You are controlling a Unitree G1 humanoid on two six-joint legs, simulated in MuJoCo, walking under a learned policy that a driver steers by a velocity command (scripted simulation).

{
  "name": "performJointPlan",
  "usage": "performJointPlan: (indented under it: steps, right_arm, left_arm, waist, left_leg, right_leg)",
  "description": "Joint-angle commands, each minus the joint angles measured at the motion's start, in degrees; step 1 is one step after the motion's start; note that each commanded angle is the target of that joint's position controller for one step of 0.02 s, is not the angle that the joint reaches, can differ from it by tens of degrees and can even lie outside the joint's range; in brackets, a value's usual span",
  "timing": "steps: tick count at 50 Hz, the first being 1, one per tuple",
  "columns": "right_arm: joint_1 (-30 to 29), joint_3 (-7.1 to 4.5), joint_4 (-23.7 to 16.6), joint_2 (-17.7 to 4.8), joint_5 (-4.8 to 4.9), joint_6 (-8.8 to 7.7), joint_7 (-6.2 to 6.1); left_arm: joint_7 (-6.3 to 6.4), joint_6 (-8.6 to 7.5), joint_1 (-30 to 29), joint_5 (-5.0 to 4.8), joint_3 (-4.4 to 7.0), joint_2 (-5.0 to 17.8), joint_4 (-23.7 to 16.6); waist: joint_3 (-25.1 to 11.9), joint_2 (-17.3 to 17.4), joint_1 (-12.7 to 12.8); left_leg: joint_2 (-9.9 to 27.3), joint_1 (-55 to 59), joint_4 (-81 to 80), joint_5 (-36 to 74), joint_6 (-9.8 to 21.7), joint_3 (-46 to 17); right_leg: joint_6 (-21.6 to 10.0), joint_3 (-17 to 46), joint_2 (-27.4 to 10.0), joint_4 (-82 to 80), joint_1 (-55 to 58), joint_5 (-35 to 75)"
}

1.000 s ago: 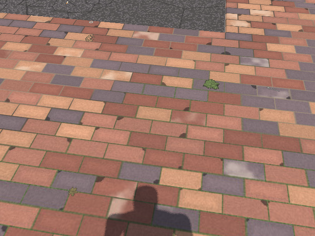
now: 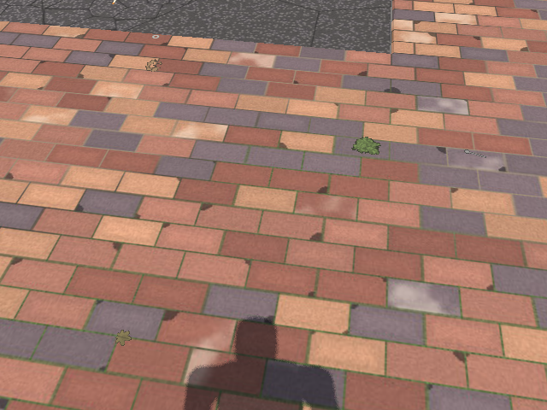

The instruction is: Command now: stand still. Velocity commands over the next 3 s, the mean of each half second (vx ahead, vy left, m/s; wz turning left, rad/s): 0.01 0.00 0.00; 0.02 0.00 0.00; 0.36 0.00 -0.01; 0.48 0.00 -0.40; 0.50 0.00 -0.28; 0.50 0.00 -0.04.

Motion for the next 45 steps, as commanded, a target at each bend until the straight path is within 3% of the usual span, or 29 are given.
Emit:
performJointPlan:
  steps: [1,45]
  right_arm:
    - [4.8,-0.44,0.0,-3.6,0.03,-0.09,-0.15]
    - [5.6,-0.09,0.4,-3.3,0.12,0.32,-0.14]
  left_arm:
    - [0.13,-0.09,6.0,-0.02,0.46,3.5,0.2]
    - [0.03,-0.28,7.0,-0.07,0.3,3.4,-0.3]
  waist:
    - [3.9,-0.2,0.0]
    - [4.5,-0.3,0.0]
  left_leg:
    - [6.1,2.6,-2.2,11.3,1.5,-5.9]
    - [6.4,2.0,-1.9,9.9,0.5,-5.3]
  right_leg:
    - [-1.1,5.2,-7.1,-3.8,-6.4,15.0]
    - [-1.3,5.5,-7.2,-4.5,-6.3,16.6]
Next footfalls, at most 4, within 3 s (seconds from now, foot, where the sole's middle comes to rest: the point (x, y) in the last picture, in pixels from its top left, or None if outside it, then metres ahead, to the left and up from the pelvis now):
1.26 left None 0.19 0.13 -0.78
1.80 right None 0.52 -0.03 -0.78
2.36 left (282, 282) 0.88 0.00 -0.78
2.92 right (372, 228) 1.08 -0.28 -0.78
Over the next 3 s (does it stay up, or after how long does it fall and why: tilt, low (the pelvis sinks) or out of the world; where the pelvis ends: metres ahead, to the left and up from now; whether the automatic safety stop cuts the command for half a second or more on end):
stays up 1.00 -0.17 -0.02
